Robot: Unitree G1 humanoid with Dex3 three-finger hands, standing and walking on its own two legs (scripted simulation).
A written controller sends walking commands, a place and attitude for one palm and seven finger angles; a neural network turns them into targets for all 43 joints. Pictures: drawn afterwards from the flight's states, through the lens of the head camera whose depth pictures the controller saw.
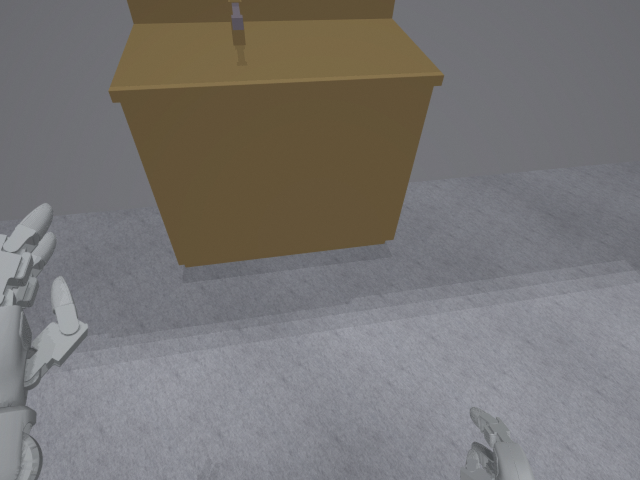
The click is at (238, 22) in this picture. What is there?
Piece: tap's lever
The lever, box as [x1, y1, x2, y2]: [231, 15, 243, 29]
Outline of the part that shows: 231,15 233,29 243,29 242,16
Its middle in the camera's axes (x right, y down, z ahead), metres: -0.21 -0.55 +0.98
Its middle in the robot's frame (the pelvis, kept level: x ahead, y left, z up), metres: +1.11 +0.28 +0.13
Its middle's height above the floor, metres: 0.90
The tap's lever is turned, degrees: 0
